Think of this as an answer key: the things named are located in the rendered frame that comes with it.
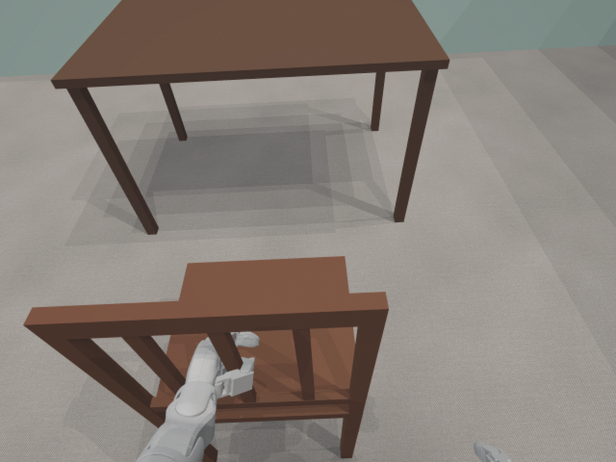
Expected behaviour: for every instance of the robot left hand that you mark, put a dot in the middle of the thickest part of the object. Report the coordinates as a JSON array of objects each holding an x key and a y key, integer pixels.
[{"x": 206, "y": 366}]

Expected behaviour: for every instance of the robot right hand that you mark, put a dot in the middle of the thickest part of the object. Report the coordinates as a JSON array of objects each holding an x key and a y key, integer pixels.
[{"x": 487, "y": 453}]

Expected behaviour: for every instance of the table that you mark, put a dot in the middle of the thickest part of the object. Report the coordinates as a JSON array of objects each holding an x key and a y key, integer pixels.
[{"x": 144, "y": 42}]

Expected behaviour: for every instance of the robot left forearm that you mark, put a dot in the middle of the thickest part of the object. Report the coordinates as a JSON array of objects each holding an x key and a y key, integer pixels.
[{"x": 189, "y": 427}]

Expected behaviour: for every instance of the chair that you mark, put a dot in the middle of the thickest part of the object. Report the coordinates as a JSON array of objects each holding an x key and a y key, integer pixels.
[{"x": 307, "y": 364}]

